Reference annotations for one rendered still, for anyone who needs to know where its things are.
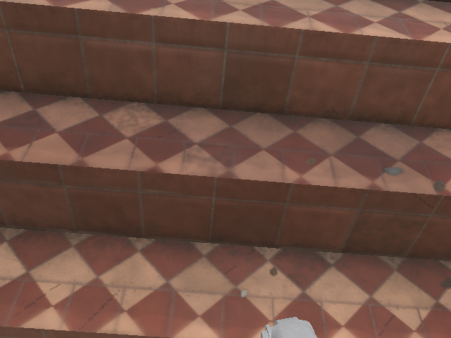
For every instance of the right robot thigh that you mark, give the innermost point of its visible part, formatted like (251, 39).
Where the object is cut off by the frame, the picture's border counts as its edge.
(289, 328)

